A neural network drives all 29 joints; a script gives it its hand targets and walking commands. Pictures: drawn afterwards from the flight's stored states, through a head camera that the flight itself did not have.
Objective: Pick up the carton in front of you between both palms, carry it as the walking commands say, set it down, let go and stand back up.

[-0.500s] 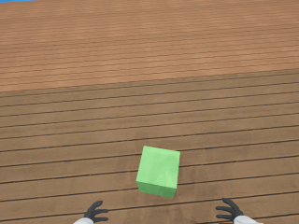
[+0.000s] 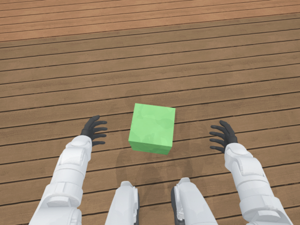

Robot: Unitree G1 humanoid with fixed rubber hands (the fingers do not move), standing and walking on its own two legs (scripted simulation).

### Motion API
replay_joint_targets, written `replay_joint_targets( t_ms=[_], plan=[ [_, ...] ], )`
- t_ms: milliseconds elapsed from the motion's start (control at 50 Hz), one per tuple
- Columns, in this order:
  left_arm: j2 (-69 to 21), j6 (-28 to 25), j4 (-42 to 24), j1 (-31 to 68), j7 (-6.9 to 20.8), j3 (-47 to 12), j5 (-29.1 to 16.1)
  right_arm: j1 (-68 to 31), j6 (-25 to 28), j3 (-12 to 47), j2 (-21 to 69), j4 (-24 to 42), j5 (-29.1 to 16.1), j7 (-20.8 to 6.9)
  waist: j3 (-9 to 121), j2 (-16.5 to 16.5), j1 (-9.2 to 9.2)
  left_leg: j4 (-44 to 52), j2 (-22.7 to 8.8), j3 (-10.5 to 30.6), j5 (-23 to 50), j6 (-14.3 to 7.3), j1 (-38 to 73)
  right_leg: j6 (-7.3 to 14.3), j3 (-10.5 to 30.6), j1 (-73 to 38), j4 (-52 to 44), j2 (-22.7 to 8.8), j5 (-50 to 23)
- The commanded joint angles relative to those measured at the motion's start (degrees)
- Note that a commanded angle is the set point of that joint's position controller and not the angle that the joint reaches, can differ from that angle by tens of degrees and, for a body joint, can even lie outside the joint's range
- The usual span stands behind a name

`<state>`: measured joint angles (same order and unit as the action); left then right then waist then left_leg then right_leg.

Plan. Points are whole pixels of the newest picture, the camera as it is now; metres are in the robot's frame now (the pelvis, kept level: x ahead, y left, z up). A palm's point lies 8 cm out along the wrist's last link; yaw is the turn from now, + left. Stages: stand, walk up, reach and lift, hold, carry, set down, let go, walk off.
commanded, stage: reach and lift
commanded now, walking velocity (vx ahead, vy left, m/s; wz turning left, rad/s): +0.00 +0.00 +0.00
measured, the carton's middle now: (152, 130) +0.51 -0.01 -0.56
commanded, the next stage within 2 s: none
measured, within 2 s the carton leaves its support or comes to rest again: neither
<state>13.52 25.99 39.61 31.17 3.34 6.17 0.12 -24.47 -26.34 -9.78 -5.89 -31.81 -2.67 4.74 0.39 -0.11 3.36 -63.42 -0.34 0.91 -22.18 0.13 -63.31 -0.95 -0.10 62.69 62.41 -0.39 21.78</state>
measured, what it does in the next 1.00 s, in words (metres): lowers itself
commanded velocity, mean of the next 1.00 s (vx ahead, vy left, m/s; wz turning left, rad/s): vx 0.00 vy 0.00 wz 0.00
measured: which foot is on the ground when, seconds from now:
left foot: down 0.00-1.00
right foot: down 0.00-1.00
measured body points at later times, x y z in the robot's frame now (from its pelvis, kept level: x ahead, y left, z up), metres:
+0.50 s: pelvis +0.00 +0.01 -0.03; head +0.31 +0.02 +0.30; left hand +0.56 +0.18 -0.13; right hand +0.49 -0.21 -0.13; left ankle +0.07 +0.12 -0.65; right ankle +0.07 -0.13 -0.64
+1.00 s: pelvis -0.02 +0.00 -0.18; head +0.34 +0.02 +0.10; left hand +0.55 +0.17 -0.34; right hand +0.48 -0.21 -0.34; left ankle +0.07 +0.12 -0.64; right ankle +0.07 -0.13 -0.64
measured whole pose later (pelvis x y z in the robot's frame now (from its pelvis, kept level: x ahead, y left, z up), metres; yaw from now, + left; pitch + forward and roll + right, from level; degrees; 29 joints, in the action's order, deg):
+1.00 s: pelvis -0.02 +0.00 -0.18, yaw -3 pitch +52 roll -4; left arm 22.9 6.3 59.6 75.5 -0.5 9.1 -1.0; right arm -65.0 -5.6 -20.5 -8.2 -47.3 -3.7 8.3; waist 0.1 -0.4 4.3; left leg -97.9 2.4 4.3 -29.1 1.3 -120.6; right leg -3.1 1.1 119.1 95.6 2.3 28.4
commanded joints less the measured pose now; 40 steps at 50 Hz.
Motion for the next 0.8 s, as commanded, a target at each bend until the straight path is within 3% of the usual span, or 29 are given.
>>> replay_joint_targets(
  t_ms=[0,200,380,480,560,640,780],
  plan=[
    [6.1,-1.6,-0.9,17.3,-0.1,2.5,0.8,-14.1,1.6,-3.3,-3.2,2.5,0.9,1.5,28.3,-2.2,0.43,8.4,2.7,-0.9,1.0,-0.3,14.4,-1.2,-2.8,-10.5,-7.9,2.7,-1.9],
    [11.7,-8.9,10.1,43.1,-0.9,4.4,0.5,-35.6,9.6,-8.4,-4.8,-3.6,1.0,5.0,42.6,-4.6,2.51,6.0,3.5,-0.9,4.5,0.6,13.4,-2.5,-4.6,-5.0,-5.1,3.3,-4.6],
    [15.1,-15.2,16.2,56.7,-0.4,5.6,1.5,-46.2,15.6,-11.5,-6.2,-6.4,1.4,4.0,53.8,-6.3,3.59,3.6,4.2,0.0,16.4,0.9,13.4,-3.1,-4.7,0.4,-3.6,4.2,-14.6],
    [14.5,-16.9,15.4,56.9,0.4,7.7,4.5,-44.9,17.5,-13.5,-5.5,-4.9,3.1,2.5,62.2,-7.3,3.42,1.9,4.5,0.5,30.6,1.0,17.6,-3.3,-4.2,0.6,-3.2,4.7,-25.5],
    [11.7,-18.3,14.8,54.4,0.9,10.3,6.9,-42.7,19.4,-15.8,-3.9,-5.1,5.3,1.0,59.6,-7.3,2.9,0.3,3.9,1.6,37.0,0.9,14.6,-3.5,-3.9,6.3,-2.2,4.7,-29.4],
    [9.4,-19.7,14.8,52.3,0.7,12.1,8.5,-42.0,21.1,-17.7,-2.4,-6.5,7.2,0.2,56.2,-6.8,2.34,-3.5,3.5,2.1,37.1,0.9,7.4,-3.9,-4.0,13.8,1.5,4.5,-28.9],
    [9.4,-20.8,15.6,51.4,-1.2,11.5,7.5,-42.8,22.4,-17.9,-2.8,-9.3,7.3,0.9,55.8,-5.7,1.81,-15.3,4.0,0.9,28.3,1.4,-9.7,-4.6,-3.8,22.6,14.2,4.8,-24.1]
  ],
)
